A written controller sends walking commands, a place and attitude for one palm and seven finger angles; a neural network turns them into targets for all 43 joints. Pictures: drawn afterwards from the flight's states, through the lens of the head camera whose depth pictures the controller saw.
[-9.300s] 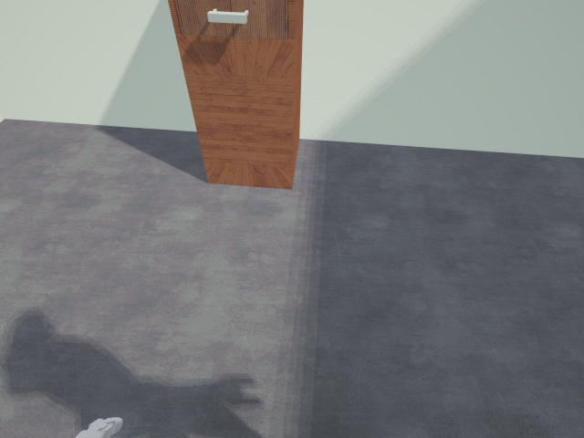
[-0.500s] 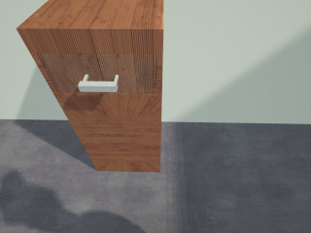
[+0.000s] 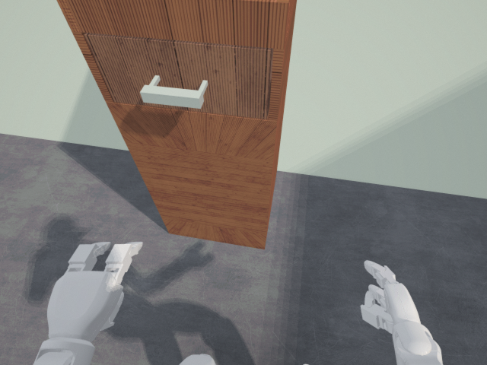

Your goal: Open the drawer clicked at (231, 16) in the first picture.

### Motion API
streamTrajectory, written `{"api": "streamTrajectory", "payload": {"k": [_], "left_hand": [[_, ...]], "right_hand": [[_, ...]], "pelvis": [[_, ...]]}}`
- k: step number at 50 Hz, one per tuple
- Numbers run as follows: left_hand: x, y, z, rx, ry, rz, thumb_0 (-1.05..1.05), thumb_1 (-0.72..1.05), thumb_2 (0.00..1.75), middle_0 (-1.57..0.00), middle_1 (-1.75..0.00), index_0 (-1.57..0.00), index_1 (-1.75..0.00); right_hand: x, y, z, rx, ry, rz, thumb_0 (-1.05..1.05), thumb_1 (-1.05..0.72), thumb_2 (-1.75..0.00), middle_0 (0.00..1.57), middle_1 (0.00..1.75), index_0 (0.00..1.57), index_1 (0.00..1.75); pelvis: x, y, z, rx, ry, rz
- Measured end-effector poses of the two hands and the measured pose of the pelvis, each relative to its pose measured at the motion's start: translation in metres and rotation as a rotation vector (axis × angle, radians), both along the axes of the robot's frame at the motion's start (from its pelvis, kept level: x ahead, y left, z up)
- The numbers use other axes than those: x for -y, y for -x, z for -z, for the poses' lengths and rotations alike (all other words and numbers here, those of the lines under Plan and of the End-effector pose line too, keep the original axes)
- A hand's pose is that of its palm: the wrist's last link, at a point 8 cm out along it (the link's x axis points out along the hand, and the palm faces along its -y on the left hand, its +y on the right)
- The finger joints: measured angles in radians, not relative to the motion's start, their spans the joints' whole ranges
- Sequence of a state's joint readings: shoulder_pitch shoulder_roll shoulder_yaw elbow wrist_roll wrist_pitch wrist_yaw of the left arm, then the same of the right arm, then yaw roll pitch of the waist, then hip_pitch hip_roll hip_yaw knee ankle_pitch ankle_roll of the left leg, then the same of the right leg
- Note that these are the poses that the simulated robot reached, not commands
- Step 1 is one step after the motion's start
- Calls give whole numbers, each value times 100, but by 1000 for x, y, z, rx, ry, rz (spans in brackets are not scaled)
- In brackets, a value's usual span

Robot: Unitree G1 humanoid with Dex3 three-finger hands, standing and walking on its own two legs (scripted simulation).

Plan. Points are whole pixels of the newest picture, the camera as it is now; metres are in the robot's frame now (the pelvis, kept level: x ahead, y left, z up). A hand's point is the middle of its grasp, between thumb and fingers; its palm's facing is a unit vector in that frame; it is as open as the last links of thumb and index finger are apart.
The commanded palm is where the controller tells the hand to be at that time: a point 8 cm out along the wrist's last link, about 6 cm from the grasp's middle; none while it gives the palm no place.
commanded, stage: raise the hand with hooked fingers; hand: left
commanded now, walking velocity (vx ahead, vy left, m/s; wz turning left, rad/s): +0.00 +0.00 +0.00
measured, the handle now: (176, 89) +0.59 +0.28 +0.09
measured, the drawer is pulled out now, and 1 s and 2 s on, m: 0.00 0.00 0.00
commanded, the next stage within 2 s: move the hooked fingers above the handle in 1.34 s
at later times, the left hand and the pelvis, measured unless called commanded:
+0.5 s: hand (97, 208) +0.27 +0.28 +0.11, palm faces +0.14 -0.06 -0.99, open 12.3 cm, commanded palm +0.25 +0.27 +0.18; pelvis +0.02 +0.03 +0.03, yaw +0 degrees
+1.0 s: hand (73, 131) +0.32 +0.29 +0.21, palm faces +0.12 -0.02 -0.99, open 13.8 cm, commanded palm +0.29 +0.29 +0.26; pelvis +0.01 +0.04 +0.04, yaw +1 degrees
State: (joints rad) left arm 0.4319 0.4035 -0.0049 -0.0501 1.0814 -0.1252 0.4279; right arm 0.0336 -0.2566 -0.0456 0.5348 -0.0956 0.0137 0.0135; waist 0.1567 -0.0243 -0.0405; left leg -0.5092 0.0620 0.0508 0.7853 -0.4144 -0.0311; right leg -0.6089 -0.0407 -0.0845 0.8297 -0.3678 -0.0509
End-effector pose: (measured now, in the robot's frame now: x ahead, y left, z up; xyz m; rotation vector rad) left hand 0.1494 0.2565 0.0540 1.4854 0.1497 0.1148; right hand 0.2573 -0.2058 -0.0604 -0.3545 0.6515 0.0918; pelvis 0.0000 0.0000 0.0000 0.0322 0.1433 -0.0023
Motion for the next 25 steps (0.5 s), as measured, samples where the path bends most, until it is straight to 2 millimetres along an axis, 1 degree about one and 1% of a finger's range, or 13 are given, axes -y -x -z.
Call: {"api": "streamTrajectory", "payload": {"k": [2,5,8,10,13,16,18,22,25], "left_hand": [[-2,-18,-19,95,-26,24,1,38,68,-26,-63,-26,-63],[-3,-50,-49,199,-59,36,1,31,65,-27,-67,-27,-67],[-6,-77,-67,195,-57,-7,1,25,62,-27,-71,-27,-72],[-7,-87,-72,141,-38,-34,0,20,60,-26,-74,-27,-74],[-8,-92,-73,43,-1,-33,0,14,58,-27,-79,-27,-79],[-8,-88,-71,-22,22,10,0,7,55,-27,-83,-27,-83],[-8,-85,-74,-17,25,49,0,2,53,-28,-86,-28,-86],[-13,-85,-91,79,-2,105,0,-7,49,-29,-92,-29,-92],[-21,-94,-107,164,-27,101,0,-14,46,-30,-97,-30,-97]], "right_hand": [[-8,2,9,-9,-30,-2,1,-90,-90,20,30,20,30],[-18,14,19,-37,-90,31,1,-90,-90,20,30,20,30],[-23,33,26,-90,-148,94,1,-90,-90,20,30,21,30],[-22,46,28,-129,-164,133,1,-90,-90,20,30,21,30],[-16,63,28,-174,-150,170,1,-90,-90,20,30,21,30],[-7,75,26,-207,-102,186,1,-90,-90,20,30,21,30],[-1,78,24,-220,-63,185,1,-90,-90,20,30,21,30],[4,75,20,-222,-13,176,1,-90,-90,20,30,20,30],[-1,65,17,-201,-19,174,1,-90,-90,20,30,20,30]], "pelvis": [[-1,-1,3,3,6,-8],[-4,-3,2,13,12,-11],[-8,-7,-4,26,10,2],[-12,-10,-10,38,6,15],[-16,-14,-18,56,5,26],[-21,-17,-22,72,10,25],[-24,-18,-24,80,15,19],[-30,-18,-26,90,23,4],[-35,-18,-27,97,26,-4]]}}
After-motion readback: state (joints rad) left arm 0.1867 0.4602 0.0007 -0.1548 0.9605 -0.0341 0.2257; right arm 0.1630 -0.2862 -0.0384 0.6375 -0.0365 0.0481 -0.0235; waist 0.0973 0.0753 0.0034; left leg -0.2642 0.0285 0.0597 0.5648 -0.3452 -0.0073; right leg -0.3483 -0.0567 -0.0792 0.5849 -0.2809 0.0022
